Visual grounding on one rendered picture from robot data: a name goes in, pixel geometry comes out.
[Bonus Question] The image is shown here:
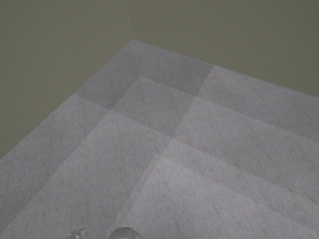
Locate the left robot thigh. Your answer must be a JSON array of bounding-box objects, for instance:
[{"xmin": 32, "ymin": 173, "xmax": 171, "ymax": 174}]
[{"xmin": 107, "ymin": 227, "xmax": 140, "ymax": 239}]

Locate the robot left hand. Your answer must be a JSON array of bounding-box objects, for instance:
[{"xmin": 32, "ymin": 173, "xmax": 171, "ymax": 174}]
[{"xmin": 65, "ymin": 228, "xmax": 89, "ymax": 239}]

